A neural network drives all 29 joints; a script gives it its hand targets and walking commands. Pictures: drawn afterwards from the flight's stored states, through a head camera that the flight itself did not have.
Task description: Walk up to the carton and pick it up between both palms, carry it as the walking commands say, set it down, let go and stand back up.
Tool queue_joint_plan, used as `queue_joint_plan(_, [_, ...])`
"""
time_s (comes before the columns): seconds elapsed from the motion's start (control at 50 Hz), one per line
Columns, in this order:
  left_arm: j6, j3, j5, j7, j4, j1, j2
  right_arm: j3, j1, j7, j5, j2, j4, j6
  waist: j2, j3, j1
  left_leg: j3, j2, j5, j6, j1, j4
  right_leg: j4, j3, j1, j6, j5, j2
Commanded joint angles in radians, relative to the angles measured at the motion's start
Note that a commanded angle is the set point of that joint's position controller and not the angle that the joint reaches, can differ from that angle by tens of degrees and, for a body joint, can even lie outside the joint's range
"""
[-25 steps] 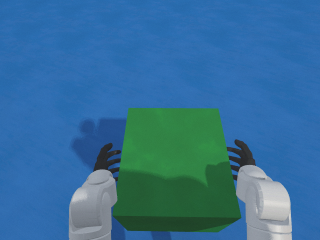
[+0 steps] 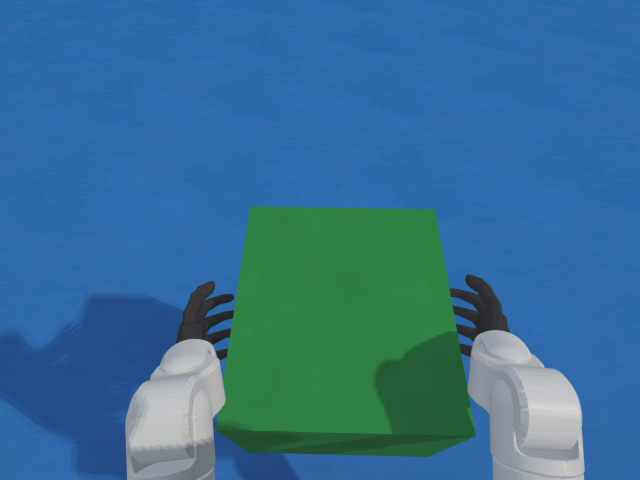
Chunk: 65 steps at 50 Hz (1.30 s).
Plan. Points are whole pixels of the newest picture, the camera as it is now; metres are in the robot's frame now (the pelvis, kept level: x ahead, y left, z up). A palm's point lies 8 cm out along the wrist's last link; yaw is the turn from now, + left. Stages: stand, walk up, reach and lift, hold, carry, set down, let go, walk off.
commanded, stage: carry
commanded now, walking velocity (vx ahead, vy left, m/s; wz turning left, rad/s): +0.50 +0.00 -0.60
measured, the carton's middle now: (340, 333) +0.30 +0.00 +0.02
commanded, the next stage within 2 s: none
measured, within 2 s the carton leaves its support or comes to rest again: neither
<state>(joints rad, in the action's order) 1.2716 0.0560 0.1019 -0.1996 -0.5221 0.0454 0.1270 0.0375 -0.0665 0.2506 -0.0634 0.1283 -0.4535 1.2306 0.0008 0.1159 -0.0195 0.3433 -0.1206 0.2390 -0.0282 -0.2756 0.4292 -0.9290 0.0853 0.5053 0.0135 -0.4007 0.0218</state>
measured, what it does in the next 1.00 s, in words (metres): walks ahead, turning right: right foot, then left foot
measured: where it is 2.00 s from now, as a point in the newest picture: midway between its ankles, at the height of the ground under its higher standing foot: (363, 329)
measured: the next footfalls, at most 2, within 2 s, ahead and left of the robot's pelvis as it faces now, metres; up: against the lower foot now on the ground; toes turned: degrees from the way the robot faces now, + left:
right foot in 0.28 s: +0.31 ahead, -0.10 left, +0.00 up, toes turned -16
left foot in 0.68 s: +0.63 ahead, +0.02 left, +0.00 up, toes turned -10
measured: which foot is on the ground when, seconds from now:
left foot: down 0.00-0.28, up 0.30-0.66, down 0.68-1.00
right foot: up 0.00-0.26, down 0.28-0.68, up 0.70-1.00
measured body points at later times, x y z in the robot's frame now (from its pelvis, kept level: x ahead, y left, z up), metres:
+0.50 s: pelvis +0.31 -0.05 -0.01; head +0.34 -0.05 +0.44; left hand +0.59 +0.07 +0.05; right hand +0.55 -0.25 +0.04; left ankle +0.34 +0.10 -0.69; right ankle +0.27 -0.09 -0.74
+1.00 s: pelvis +0.62 -0.08 +0.00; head +0.64 -0.08 +0.45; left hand +0.93 -0.09 +0.08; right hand +0.75 -0.36 +0.09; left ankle +0.59 +0.03 -0.74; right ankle +0.65 -0.22 -0.71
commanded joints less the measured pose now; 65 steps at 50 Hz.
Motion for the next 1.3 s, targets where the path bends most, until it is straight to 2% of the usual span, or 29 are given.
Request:
queue_joint_plan(0.0, [-0.046,-0.661,-0.407,0.246,-0.101,0.443,0.961,-0.62,-0.473,-0.293,0.392,0.958,-0.17,-0.025,-0.154,0.178,-0.002,-0.234,-0.275,-0.09,-0.072,0.335,-0.221,0.169,0.024,0.134,0.016,0.159,0.071])
queue_joint_plan(0.14, [-0.039,-0.64,-0.368,0.231,-0.093,0.447,0.917,-0.649,-0.516,-0.3,0.401,0.908,-0.167,-0.003,-0.176,0.084,0.022,-0.039,-0.248,-0.424,-0.011,0.337,-0.141,0.229,0.125,0.079,0.064,0.31,0.044])
queue_joint_plan(0.2, [-0.035,-0.653,-0.391,0.232,-0.122,0.478,0.93,-0.643,-0.507,-0.293,0.4,0.911,-0.183,0.0,-0.21,0.14,0.026,0.025,-0.224,-0.927,0.027,0.36,0.086,0.263,0.248,-0.085,0.105,0.207,-0.093])
queue_joint_plan(0.24, [-0.023,-0.646,-0.39,0.231,-0.07,0.423,0.926,-0.61,-0.506,-0.29,0.382,0.855,-0.189,0.002,-0.168,0.257,0.061,0.067,-0.172,-0.99,0.074,0.285,0.439,0.436,0.237,-0.363,0.134,0.239,-0.175])
queue_joint_plan(0.26, [-0.021,-0.641,-0.393,0.23,-0.067,0.375,0.935,-0.588,-0.513,-0.286,0.382,0.839,-0.178,0.008,-0.135,0.275,0.103,0.009,-0.147,-0.753,0.101,0.043,0.668,0.457,0.052,-0.574,0.171,0.274,-0.089])
queue_joint_plan(0.28, [-0.023,-0.655,-0.402,0.233,-0.095,0.409,0.923,-0.584,-0.499,-0.287,0.37,0.856,-0.194,0.008,0.128,0.272,0.055,-0.046,-0.016,0.038,0.138,-0.303,0.907,0.495,-0.426,-0.745,0.263,0.567,0.178])
queue_joint_plan(0.3, [-0.027,-0.681,-0.421,0.237,-0.099,0.422,0.939,-0.594,-0.452,-0.284,0.345,0.873,-0.17,0.005,0.277,0.28,0.047,-0.243,0.058,0.355,0.149,-0.543,1.037,0.55,-0.717,-0.843,0.361,0.772,0.281])
queue_joint_plan(0.32, [-0.031,-0.709,-0.455,0.238,-0.136,0.475,0.95,-0.583,-0.414,-0.284,0.344,0.9,-0.124,0.001,0.144,0.304,0.041,-0.342,0.026,0.38,0.128,-0.55,1.058,0.556,-0.698,-0.826,0.386,0.834,0.308])
queue_joint_plan(0.34, [-0.033,-0.701,-0.467,0.255,-0.1,0.479,0.973,-0.594,-0.438,-0.278,0.347,0.937,-0.115,-0.01,0.104,0.294,0.034,-0.37,-0.02,0.314,0.109,-0.554,1.001,0.559,-0.603,-0.778,0.346,0.804,0.315])
queue_joint_plan(0.4, [-0.065,-0.755,-0.506,0.277,-0.162,0.554,1.091,-0.607,-0.457,-0.289,0.361,1.052,-0.143,-0.058,-0.067,0.276,0.035,-0.33,-0.044,0.221,0.104,-0.379,0.702,0.594,-0.403,-0.569,0.278,0.69,0.243])
queue_joint_plan(0.48, [-0.093,-0.716,-0.485,0.28,-0.128,0.485,1.083,-0.635,-0.526,-0.287,0.379,1.058,-0.213,-0.093,0.083,0.266,0.039,-0.278,-0.005,0.07,0.102,-0.307,0.42,0.673,-0.316,-0.53,0.204,0.667,0.208])
queue_joint_plan(0.52, [-0.099,-0.699,-0.475,0.279,-0.131,0.455,1.052,-0.66,-0.519,-0.282,0.379,1.042,-0.236,-0.094,0.155,0.234,0.041,-0.237,0.02,-0.039,0.107,-0.3,0.331,0.637,-0.237,-0.565,0.158,0.816,0.151])
queue_joint_plan(0.64, [-0.071,-0.666,-0.405,0.242,-0.149,0.373,0.886,-0.665,-0.421,-0.28,0.399,0.938,-0.234,-0.044,0.074,0.273,0.019,-0.111,0.113,-0.192,0.076,0.108,-0.005,0.355,-0.114,-0.45,0.105,0.972,0.028])
queue_joint_plan(0.66, [-0.059,-0.664,-0.398,0.235,-0.147,0.38,0.859,-0.644,-0.37,-0.276,0.391,0.904,-0.205,-0.029,-0.015,0.377,-0.018,-0.239,0.007,-0.189,0.037,0.392,-0.054,0.148,-0.084,-0.275,0.075,0.84,-0.013])
queue_joint_plan(0.68, [-0.043,-0.655,-0.395,0.238,-0.141,0.351,0.852,-0.645,-0.397,-0.271,0.395,0.873,-0.218,-0.022,-0.215,0.499,-0.016,-0.625,-0.317,-0.295,-0.06,0.619,-0.061,-0.139,-0.051,-0.031,0.007,0.351,-0.082])
queue_joint_plan(0.7, [-0.04,-0.677,-0.395,0.237,-0.163,0.399,0.86,-0.622,-0.401,-0.273,0.39,0.903,-0.186,-0.026,-0.369,0.439,-0.012,-0.774,-0.409,-0.452,-0.143,0.674,-0.1,-0.256,-0.042,0.187,-0.038,-0.144,-0.107])
queue_joint_plan(0.74, [-0.041,-0.693,-0.411,0.244,-0.151,0.46,0.882,-0.622,-0.394,-0.277,0.378,0.945,-0.157,-0.023,-0.148,0.321,-0.007,-0.57,-0.363,-0.497,-0.13,0.513,-0.114,-0.266,-0.094,0.207,-0.001,-0.046,0.008])
queue_joint_plan(0.76, [-0.043,-0.689,-0.414,0.247,-0.128,0.464,0.919,-0.628,-0.454,-0.283,0.39,0.966,-0.191,-0.032,-0.091,0.286,-0.001,-0.489,-0.335,-0.349,-0.111,0.452,-0.142,-0.173,-0.113,0.187,0.004,0.012,0.054])
queue_joint_plan(0.8, [-0.042,-0.677,-0.412,0.25,-0.103,0.451,0.963,-0.643,-0.461,-0.291,0.396,0.989,-0.193,-0.025,-0.108,0.216,0.01,-0.359,-0.288,-0.33,-0.091,0.355,-0.177,-0.004,-0.081,0.118,-0.011,0.027,0.081])
queue_joint_plan(0.92, [-0.052,-0.681,-0.385,0.219,-0.108,0.456,0.986,-0.636,-0.493,-0.31,0.419,0.975,-0.222,-0.017,-0.238,0.193,0.004,-0.131,-0.178,-0.72,-0.057,0.364,-0.089,0.287,0.118,0.025,0.025,0.257,-0.02])
queue_joint_plan(0.98, [-0.044,-0.656,-0.371,0.217,-0.101,0.448,0.944,-0.638,-0.463,-0.308,0.398,0.933,-0.191,0.004,-0.192,0.206,0.008,-0.087,-0.184,-0.746,-0.029,0.321,-0.01,0.347,0.134,-0.081,0.042,0.357,-0.036])
queue_joint_plan(1.02, [-0.041,-0.657,-0.365,0.218,-0.088,0.428,0.956,-0.644,-0.508,-0.311,0.402,0.921,-0.228,0.004,-0.183,0.246,0.026,-0.044,-0.141,-0.934,0.023,0.314,0.159,0.466,0.197,-0.224,0.053,0.479,-0.084])
queue_joint_plan(1.04, [-0.039,-0.652,-0.368,0.223,-0.094,0.446,0.939,-0.63,-0.496,-0.313,0.396,0.907,-0.201,0.01,-0.128,0.287,0.031,-0.059,-0.117,-0.791,0.054,0.227,0.252,0.519,0.126,-0.357,0.063,0.617,-0.036])
queue_joint_plan(1.06, [-0.038,-0.627,-0.359,0.226,-0.062,0.41,0.929,-0.624,-0.513,-0.309,0.399,0.911,-0.183,0.015,-0.01,0.345,0.051,-0.08,-0.079,-0.515,0.09,0.085,0.414,0.492,-0.041,-0.565,0.066,1.071,0.111])
queue_joint_plan(1.08, [-0.047,-0.664,-0.382,0.229,-0.125,0.45,0.945,-0.629,-0.506,-0.311,0.395,0.931,-0.181,0.014,0.172,0.376,0.056,-0.115,0.02,0.135,0.103,-0.16,0.603,0.434,-0.249,-0.758,0.167,1.493,0.273])
queue_joint_plan(1.1, [-0.042,-0.675,-0.401,0.236,-0.094,0.44,0.968,-0.638,-0.487,-0.304,0.387,0.933,-0.173,0.014,0.189,0.399,0.044,-0.237,0.039,0.374,0.089,-0.242,0.656,0.433,-0.348,-0.813,0.235,1.537,0.352])
queue_joint_plan(1.16, [-0.053,-0.676,-0.42,0.258,-0.089,0.458,1.008,-0.661,-0.515,-0.304,0.392,0.98,-0.197,-0.004,0.057,0.33,0.032,-0.304,0.019,0.385,0.068,-0.215,0.459,0.498,-0.255,-0.643,0.198,1.231,0.322])
queue_joint_plan(1.26, [-0.074,-0.681,-0.446,0.277,-0.114,0.505,1.073,-0.67,-0.572,-0.307,0.408,1.067,-0.219,-0.03,0.155,0.404,0.027,-0.227,0.059,0.187,0.046,-0.046,0.206,0.511,-0.132,-0.562,0.122,1.072,0.248])
queue_joint_plan(1.28, [-0.074,-0.678,-0.443,0.277,-0.1,0.478,1.08,-0.665,-0.546,-0.305,0.404,1.066,-0.223,-0.035,0.116,0.427,0.02,-0.203,0.065,0.07,0.043,0.001,0.101,0.488,-0.099,-0.562,0.105,1.018,0.232])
